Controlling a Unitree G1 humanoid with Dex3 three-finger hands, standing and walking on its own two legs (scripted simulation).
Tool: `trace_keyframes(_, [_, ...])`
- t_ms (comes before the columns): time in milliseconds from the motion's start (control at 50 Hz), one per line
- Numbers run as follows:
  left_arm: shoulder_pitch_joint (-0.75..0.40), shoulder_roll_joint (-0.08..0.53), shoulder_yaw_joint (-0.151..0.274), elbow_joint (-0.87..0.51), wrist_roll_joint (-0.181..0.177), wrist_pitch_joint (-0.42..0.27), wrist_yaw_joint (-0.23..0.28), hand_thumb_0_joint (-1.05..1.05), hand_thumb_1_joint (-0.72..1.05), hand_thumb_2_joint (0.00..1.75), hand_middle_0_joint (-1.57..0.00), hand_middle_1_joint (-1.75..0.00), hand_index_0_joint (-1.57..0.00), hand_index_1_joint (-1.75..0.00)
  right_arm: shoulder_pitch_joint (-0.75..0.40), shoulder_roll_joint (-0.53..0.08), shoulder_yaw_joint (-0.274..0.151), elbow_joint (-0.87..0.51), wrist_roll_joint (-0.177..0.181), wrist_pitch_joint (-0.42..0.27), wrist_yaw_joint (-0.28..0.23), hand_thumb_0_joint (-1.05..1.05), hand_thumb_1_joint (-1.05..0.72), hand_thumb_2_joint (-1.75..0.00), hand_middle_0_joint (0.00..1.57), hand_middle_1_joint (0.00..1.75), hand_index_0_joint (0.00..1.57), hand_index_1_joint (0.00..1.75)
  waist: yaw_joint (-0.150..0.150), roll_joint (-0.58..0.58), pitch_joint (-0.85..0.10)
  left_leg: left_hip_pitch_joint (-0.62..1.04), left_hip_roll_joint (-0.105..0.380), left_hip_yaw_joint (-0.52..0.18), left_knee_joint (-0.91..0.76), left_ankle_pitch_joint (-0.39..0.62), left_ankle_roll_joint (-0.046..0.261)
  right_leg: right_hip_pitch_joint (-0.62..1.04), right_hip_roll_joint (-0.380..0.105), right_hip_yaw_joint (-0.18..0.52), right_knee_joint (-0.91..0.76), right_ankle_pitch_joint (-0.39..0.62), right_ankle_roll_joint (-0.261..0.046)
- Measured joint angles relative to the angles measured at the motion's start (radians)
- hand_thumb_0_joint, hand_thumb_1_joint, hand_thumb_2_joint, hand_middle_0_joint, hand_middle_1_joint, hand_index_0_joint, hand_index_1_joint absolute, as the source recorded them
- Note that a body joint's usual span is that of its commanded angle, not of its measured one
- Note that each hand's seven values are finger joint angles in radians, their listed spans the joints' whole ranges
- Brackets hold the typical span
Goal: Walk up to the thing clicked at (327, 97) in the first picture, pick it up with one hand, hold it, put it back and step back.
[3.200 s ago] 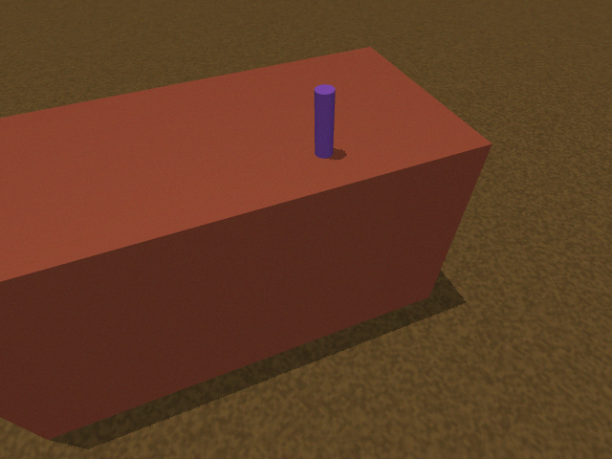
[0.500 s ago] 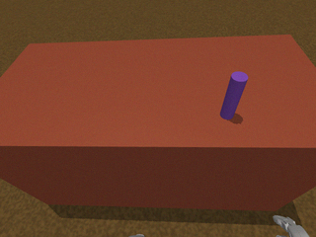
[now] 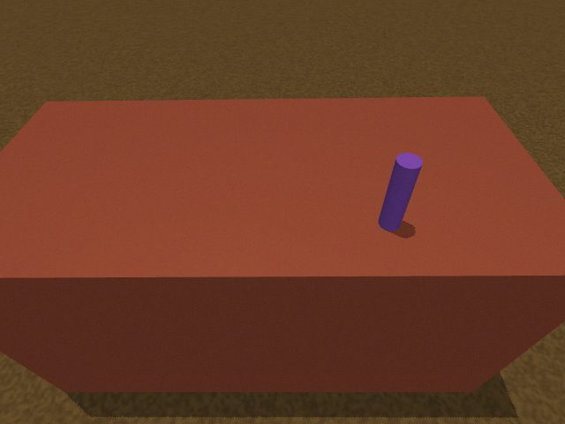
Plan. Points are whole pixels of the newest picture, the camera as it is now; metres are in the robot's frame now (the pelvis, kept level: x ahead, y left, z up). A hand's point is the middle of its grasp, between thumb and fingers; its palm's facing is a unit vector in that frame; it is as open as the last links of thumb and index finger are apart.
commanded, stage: walk up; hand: right
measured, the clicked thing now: (398, 194) +0.53 -0.20 +0.01
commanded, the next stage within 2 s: stand in 1.16 s
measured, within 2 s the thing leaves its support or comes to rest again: neither
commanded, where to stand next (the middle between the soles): +0.09 -0.01 m, yaw -1 degrees
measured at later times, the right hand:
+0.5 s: hand out of the picture +0.12 -0.25 -0.14, palm faces +0.01 +0.94 -0.34, open 7.3 cm
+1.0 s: hand out of the picture +0.10 -0.25 -0.15, palm faces +0.01 +0.94 -0.33, open 7.3 cm
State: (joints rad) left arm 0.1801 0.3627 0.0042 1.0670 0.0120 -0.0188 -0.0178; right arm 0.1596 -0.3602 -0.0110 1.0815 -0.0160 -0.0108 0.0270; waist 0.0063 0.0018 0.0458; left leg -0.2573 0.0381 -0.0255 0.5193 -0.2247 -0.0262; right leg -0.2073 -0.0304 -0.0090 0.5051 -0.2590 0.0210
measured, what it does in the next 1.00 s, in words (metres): stands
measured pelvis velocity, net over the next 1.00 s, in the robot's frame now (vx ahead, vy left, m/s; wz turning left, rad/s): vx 0.03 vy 0.01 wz -0.02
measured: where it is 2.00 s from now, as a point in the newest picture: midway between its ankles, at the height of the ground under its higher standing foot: outside the picture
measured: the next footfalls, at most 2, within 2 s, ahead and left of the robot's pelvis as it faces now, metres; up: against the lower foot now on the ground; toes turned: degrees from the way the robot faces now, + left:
none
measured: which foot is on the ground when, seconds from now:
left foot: down 0.00-1.00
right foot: down 0.00-1.00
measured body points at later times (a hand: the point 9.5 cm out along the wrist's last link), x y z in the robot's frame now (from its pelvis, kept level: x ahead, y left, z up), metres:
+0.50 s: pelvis +0.02 +0.00 +0.01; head +0.02 +0.00 +0.46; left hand +0.12 +0.30 -0.12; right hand +0.12 -0.30 -0.12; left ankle +0.04 +0.14 -0.74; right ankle +0.01 -0.14 -0.74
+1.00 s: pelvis +0.03 +0.01 +0.01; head +0.04 +0.01 +0.46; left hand +0.11 +0.31 -0.12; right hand +0.10 -0.30 -0.12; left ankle +0.04 +0.14 -0.74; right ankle +0.01 -0.14 -0.74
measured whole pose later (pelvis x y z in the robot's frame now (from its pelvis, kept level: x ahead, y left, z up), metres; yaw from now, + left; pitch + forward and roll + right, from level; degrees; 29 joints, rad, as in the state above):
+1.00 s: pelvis +0.03 +0.01 +0.01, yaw -1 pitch -2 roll +0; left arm 0.10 0.35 0.00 1.15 0.01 -0.01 0.00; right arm 0.09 -0.34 -0.02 1.15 -0.01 -0.01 0.01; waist 0.00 0.00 0.06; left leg -0.13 0.03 0.01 0.35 -0.18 -0.02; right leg -0.10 -0.04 0.01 0.35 -0.21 0.04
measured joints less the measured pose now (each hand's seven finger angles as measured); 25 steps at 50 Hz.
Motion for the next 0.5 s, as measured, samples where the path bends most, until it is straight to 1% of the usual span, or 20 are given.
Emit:
trace_keyframes(60, [-0.011, -0.002, 0.000, 0.019, -0.002, -0.002, 0.003, 0.01, 0.90, 0.90, -0.21, -0.30, -0.20, -0.30, -0.008, -0.001, 0.001, 0.014, 0.002, -0.005, -0.004, 0.01, -0.90, -0.90, 0.21, 0.30, 0.21, 0.30, -0.002, 0.001, -0.001, 0.018, 0.002, 0.001, -0.023, 0.006, -0.006, 0.018, 0.001, 0.000, -0.025, 0.007, 0.005])
trace_keyframes(220, [-0.067, -0.004, 0.000, 0.043, -0.012, -0.003, 0.012, 0.01, 0.90, 0.90, -0.21, -0.30, -0.20, -0.30, -0.053, 0.000, -0.001, 0.033, 0.010, -0.010, -0.015, 0.00, -0.91, -0.90, 0.21, 0.30, 0.21, 0.30, -0.002, 0.002, 0.005, 0.063, 0.000, 0.007, -0.068, 0.013, -0.007, 0.060, -0.001, 0.003, -0.067, 0.014, 0.007])
trace_keyframes(360, [-0.103, -0.007, -0.002, 0.053, -0.012, 0.000, 0.014, 0.01, 0.90, 0.90, -0.21, -0.30, -0.20, -0.30, -0.088, 0.005, -0.003, 0.039, 0.009, -0.006, -0.017, 0.00, -0.91, -0.90, 0.21, 0.30, 0.21, 0.30, -0.002, 0.001, 0.001, 0.092, 0.000, 0.015, -0.102, 0.023, -0.006, 0.086, -0.002, 0.009, -0.100, 0.026, 0.009])
trace_keyframes(500, [-0.112, -0.011, -0.002, 0.064, -0.006, 0.003, 0.013, 0.01, 0.90, 0.90, -0.21, -0.30, -0.20, -0.30, -0.094, 0.010, -0.002, 0.048, 0.006, -0.004, -0.015, 0.00, -0.91, -0.90, 0.21, 0.30, 0.21, 0.30, -0.003, -0.003, 0.001, 0.109, -0.001, 0.021, -0.134, 0.036, -0.004, 0.101, -0.004, 0.014, -0.131, 0.041, 0.012])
